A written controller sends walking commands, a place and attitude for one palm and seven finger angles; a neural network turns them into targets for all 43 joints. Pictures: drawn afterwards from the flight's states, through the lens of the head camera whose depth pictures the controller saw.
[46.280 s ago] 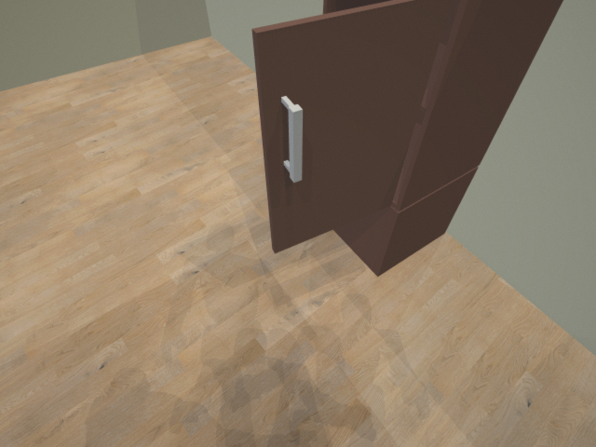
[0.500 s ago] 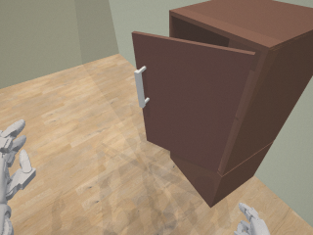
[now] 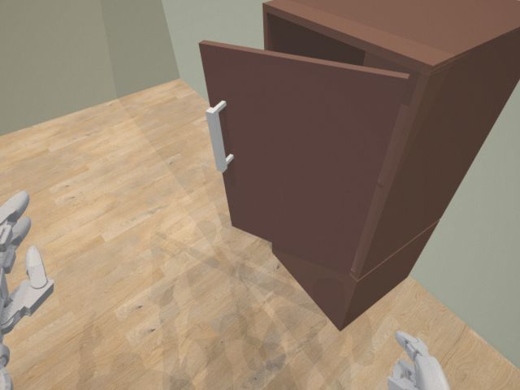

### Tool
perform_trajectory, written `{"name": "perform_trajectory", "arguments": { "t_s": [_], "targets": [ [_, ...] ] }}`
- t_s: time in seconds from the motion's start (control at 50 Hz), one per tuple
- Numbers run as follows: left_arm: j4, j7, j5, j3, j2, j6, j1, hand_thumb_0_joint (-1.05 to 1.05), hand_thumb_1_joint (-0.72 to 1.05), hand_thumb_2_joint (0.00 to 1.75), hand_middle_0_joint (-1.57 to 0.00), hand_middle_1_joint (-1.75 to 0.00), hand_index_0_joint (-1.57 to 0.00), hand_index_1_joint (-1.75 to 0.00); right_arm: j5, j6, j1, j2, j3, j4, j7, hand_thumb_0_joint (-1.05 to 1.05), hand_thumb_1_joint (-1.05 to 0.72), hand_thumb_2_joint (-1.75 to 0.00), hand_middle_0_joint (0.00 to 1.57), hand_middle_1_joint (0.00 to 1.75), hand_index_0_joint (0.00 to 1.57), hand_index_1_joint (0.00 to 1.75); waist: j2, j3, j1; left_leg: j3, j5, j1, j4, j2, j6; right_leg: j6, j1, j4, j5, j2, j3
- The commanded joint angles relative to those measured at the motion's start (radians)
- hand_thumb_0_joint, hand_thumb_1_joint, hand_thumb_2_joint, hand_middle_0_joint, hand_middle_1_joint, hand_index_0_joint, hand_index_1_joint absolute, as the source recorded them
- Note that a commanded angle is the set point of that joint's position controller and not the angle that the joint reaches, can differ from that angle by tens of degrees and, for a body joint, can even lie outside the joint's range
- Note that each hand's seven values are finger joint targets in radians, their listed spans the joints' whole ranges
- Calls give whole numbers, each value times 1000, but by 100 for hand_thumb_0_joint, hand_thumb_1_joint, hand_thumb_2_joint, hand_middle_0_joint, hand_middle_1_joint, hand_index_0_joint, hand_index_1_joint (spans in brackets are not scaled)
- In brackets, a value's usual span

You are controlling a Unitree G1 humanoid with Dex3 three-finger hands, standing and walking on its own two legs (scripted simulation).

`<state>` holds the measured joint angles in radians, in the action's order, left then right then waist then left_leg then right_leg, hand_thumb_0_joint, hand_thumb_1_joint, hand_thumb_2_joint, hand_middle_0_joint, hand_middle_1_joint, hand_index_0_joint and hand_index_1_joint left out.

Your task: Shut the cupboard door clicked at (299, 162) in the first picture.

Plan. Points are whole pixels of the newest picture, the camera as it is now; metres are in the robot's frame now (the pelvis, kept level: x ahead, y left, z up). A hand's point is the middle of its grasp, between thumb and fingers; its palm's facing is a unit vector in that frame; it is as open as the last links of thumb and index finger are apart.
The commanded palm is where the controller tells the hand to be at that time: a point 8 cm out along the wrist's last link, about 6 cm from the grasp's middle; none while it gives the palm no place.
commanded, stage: step back with the hand held close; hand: left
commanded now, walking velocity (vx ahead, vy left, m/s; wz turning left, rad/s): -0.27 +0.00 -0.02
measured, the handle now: (221, 137) +0.64 +0.15 +0.04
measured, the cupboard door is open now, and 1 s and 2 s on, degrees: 27 27 27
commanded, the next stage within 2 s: stop stepping back and stand still in 1.24 s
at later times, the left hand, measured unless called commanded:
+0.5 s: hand out of the picture +0.13 +0.29 +0.16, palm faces +0.43 -0.77 -0.47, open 7.4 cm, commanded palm +0.08 +0.32 +0.17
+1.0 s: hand out of the picture +0.06 +0.29 +0.17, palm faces +0.47 -0.73 -0.50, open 7.4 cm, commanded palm -0.01 +0.32 +0.17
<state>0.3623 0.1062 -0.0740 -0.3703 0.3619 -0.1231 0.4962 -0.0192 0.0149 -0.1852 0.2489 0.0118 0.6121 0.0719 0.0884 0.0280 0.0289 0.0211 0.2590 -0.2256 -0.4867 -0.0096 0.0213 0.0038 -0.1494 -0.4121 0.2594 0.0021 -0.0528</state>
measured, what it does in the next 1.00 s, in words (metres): walks backwards: right foot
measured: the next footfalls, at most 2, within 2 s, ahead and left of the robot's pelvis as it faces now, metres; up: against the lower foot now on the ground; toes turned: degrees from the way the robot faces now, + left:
right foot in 0.98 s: -0.10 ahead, -0.11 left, +0.00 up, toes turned +7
right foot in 1.48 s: -0.26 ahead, -0.09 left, +0.00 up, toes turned +0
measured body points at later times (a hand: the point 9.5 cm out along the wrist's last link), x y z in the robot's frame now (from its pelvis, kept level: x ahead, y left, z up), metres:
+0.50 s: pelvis -0.07 +0.02 -0.01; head -0.06 +0.03 +0.44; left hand +0.11 +0.33 +0.18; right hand +0.11 -0.22 -0.09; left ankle +0.00 +0.10 -0.74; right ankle -0.03 -0.12 -0.74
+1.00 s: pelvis -0.13 +0.01 -0.02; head -0.12 +0.04 +0.43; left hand +0.03 +0.33 +0.19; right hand +0.03 -0.23 -0.10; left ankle +0.00 +0.11 -0.74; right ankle -0.14 -0.12 -0.74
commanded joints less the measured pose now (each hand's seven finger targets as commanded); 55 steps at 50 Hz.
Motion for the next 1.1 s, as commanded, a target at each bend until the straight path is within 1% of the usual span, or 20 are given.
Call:
{"name": "perform_trajectory", "arguments": {
  "t_s": [0.0,0.06,0.1,0.14,0.24,0.4,0.48,0.58,0.6,0.64,0.7,0.76,0.8,0.84,0.88,0.9,0.94,1.0,1.02,1.08],
  "targets": [
    [253,29,2,-164,254,-82,-31,0,90,90,-20,-30,-20,-30,3,26,121,102,-55,-178,27,0,-90,-90,20,30,20,30,-43,143,-15,-28,-363,55,14,-48,12,-13,-18,-5,-400,98,61],
    [282,34,-5,-171,257,-76,3,0,90,90,-20,-30,-20,-30,-2,1,110,102,-59,-205,32,0,-90,-90,20,30,20,30,-47,182,-17,-37,-502,58,15,-69,12,-1,11,-66,-481,69,48],
    [277,37,-6,-203,284,-71,28,0,90,90,-20,-30,-20,-30,-1,-8,115,107,-62,-209,35,0,-90,-90,20,30,20,30,-57,191,-12,-43,-509,37,18,-75,11,1,22,-83,-500,68,52],
    [270,38,-10,-177,257,-68,37,0,90,90,-20,-30,-20,-30,-6,-19,108,104,-60,-220,34,0,-90,-90,20,30,20,30,-65,171,-18,-42,-464,0,20,-82,10,0,11,-87,-474,71,65],
    [288,44,-7,-174,254,-83,45,0,90,90,-20,-30,-20,-30,-5,-11,102,112,-58,-228,34,0,-90,-90,20,30,20,30,-24,131,-17,-87,-260,-118,90,-104,25,6,9,-101,-272,45,64],
    [319,56,24,-217,272,-137,3,0,90,90,-20,-30,-20,-30,4,33,86,130,-60,-223,34,0,-90,-90,20,30,20,30,38,66,-22,-162,296,-449,205,-132,70,12,138,-175,-96,5,78],
    [319,60,35,-190,231,-157,-33,0,90,90,-20,-30,-20,-30,7,61,61,127,-60,-210,34,0,-90,-90,20,30,20,30,45,52,-27,-169,391,-522,199,-144,80,12,149,-216,-58,-5,82],
    [320,65,48,-184,227,-173,-72,0,90,90,-20,-30,-20,-30,15,90,47,122,-62,-193,29,0,-90,-90,20,30,20,30,0,31,-29,-142,429,-523,120,-115,70,-4,75,-166,54,17,137],
    [324,66,54,-211,258,-177,-68,0,90,90,-20,-30,-20,-30,17,95,44,123,-65,-184,26,0,-90,-90,20,30,20,30,-34,40,-28,-131,407,-479,79,-94,58,-15,35,-114,96,39,164],
    [322,71,43,-176,238,-179,-81,0,90,90,-20,-30,-20,-30,21,94,42,103,-57,-177,20,0,-90,-90,20,30,20,30,-104,10,-35,-92,297,-368,-30,-49,25,-50,-138,0,183,109,239],
    [329,86,37,-190,274,-184,-79,0,90,90,-20,-30,-20,-30,27,90,38,96,-56,-151,13,0,-90,-90,20,30,20,30,-139,24,-41,-60,190,-225,-106,-18,-2,-75,-276,85,229,167,243],
    [332,92,32,-193,273,-194,-46,0,90,90,-20,-30,-20,-30,19,85,44,96,-53,-156,17,0,-90,-90,20,30,20,30,-85,43,-45,-99,223,-239,-7,-46,13,-36,-251,33,229,100,150],
    [310,92,40,-227,282,-202,-8,0,90,90,-20,-30,-20,-30,19,91,64,115,-58,-166,25,0,-90,-90,20,30,20,30,25,36,-38,-187,367,-423,151,-117,50,-6,-72,-93,189,16,101],
    [336,81,41,-235,261,-213,-4,0,90,90,-20,-30,-20,-30,16,102,76,122,-62,-174,27,0,-90,-90,20,30,20,30,130,79,-26,-296,451,-571,294,-216,92,12,125,-320,23,-72,52],
    [358,68,36,-250,272,-220,13,0,90,90,-20,-30,-20,-30,20,120,72,118,-73,-169,25,0,-90,-90,20,30,20,30,107,129,-21,-284,358,-517,248,-240,103,12,139,-344,-31,-85,71],
    [329,61,40,-262,277,-220,44,0,90,90,-20,-30,-20,-30,20,130,73,125,-78,-172,22,0,-90,-90,20,30,20,30,105,124,-20,-285,412,-548,253,-242,106,11,164,-338,-4,-92,83],
    [313,51,41,-250,256,-222,53,0,90,90,-20,-30,-20,-30,26,131,81,129,-78,-168,19,0,-90,-90,20,30,20,30,140,45,-24,-265,491,-634,267,-242,101,-2,171,-315,60,-97,89],
    [373,55,12,-224,273,-236,7,0,90,90,-20,-30,-20,-30,26,144,54,84,-69,-122,8,0,-90,-90,20,30,20,30,-16,111,-41,-123,133,-214,72,-121,15,-51,-122,-50,-58,30,219],
    [376,56,9,-171,245,-232,-18,0,90,90,-20,-30,-20,-30,14,143,49,71,-68,-119,9,0,-90,-90,20,30,20,30,-95,149,-49,-52,57,-98,-15,-75,-17,-56,-205,-9,-82,75,251],
    [363,79,24,-180,295,-207,-49,0,90,90,-20,-30,-20,-30,21,122,62,62,-68,-111,18,0,-90,-90,20,30,20,30,-187,137,-53,11,34,23,-210,-14,-46,-86,-376,110,-60,198,331]
  ]
}}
